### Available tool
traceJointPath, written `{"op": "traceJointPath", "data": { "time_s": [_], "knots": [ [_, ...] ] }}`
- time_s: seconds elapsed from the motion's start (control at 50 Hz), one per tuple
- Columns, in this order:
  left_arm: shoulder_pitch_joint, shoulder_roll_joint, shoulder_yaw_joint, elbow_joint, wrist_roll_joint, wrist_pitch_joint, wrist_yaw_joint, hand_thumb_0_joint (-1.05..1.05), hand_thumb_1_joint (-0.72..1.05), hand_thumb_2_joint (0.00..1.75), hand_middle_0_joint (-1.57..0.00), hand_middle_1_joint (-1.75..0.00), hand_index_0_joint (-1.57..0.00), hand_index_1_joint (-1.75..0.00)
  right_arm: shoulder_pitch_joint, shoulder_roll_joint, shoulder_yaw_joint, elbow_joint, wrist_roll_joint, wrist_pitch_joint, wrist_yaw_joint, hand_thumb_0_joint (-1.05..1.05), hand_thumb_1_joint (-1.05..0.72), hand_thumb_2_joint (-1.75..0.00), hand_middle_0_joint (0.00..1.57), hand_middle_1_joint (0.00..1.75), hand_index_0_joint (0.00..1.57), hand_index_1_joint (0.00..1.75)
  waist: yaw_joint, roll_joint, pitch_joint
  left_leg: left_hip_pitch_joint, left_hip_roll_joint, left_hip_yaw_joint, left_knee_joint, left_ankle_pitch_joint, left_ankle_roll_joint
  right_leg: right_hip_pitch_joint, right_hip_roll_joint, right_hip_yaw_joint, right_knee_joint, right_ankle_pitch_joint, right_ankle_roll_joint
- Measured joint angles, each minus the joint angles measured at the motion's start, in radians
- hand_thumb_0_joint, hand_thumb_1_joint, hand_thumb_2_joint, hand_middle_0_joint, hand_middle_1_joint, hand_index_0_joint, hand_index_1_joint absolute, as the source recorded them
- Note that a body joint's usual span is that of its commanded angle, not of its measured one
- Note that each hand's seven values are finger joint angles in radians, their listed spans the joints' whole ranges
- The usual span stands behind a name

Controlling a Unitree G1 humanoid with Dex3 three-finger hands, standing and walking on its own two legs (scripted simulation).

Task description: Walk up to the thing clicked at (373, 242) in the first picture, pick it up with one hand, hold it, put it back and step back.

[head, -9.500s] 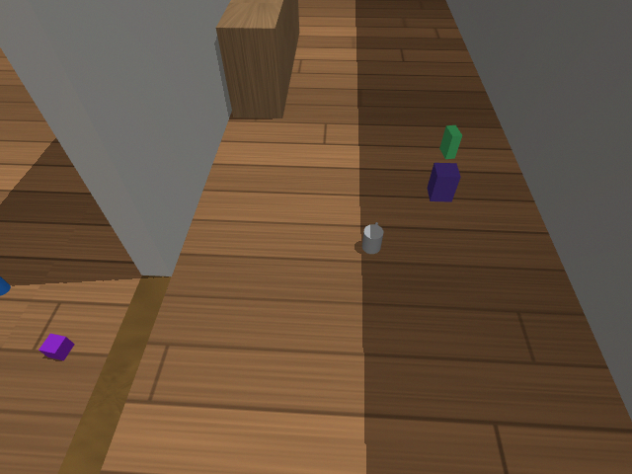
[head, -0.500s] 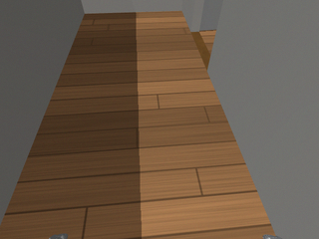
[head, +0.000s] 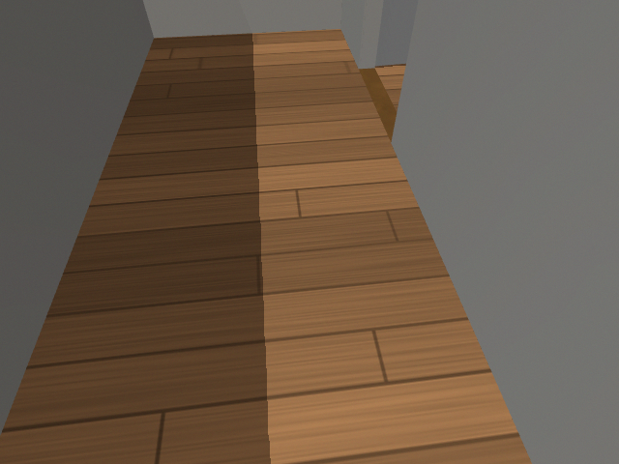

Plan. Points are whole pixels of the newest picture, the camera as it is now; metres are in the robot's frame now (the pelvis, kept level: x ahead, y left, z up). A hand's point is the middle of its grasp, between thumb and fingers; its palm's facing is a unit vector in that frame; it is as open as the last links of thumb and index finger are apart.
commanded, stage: stand
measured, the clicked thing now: out of the picture -1.00 +0.02 -0.73
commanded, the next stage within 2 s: none
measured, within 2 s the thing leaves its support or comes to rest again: neither
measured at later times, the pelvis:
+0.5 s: pelvis +0.00 +0.00 +0.00, yaw +0 degrees
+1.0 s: pelvis +0.01 -0.01 +0.00, yaw -1 degrees
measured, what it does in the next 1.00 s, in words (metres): stands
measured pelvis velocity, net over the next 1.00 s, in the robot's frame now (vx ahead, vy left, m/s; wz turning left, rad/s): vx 0.01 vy -0.01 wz -0.01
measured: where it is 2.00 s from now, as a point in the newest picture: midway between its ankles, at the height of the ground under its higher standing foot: outside the picture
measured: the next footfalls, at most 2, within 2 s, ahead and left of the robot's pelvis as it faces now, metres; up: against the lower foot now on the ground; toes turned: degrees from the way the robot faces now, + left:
none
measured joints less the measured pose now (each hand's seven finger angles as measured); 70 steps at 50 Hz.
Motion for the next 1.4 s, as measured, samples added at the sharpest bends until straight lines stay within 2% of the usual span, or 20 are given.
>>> {"op": "traceJointPath", "data": {
  "time_s": [0.26,1.4],
  "knots": [
    [0.016,-0.001,-0.002,-0.010,0.000,0.000,-0.001,0.01,0.90,0.90,-0.21,-0.30,-0.21,-0.30,0.031,0.002,0.000,0.009,-0.001,0.000,0.000,0.00,-0.90,-0.90,0.20,0.30,0.20,0.30,-0.004,-0.004,0.000,-0.003,0.002,0.003,-0.002,0.000,-0.001,-0.006,0.002,0.003,0.001,0.000,-0.002],
    [0.020,-0.004,-0.003,-0.025,0.001,0.003,0.003,0.01,0.90,0.90,-0.21,-0.30,-0.21,-0.30,0.031,-0.006,0.013,-0.018,0.000,0.003,-0.008,0.00,-0.90,-0.90,0.20,0.30,0.20,0.30,-0.004,0.005,-0.007,0.022,0.021,0.007,-0.011,-0.022,-0.015,0.015,0.020,0.007,-0.008,-0.019,-0.015]
  ]
}}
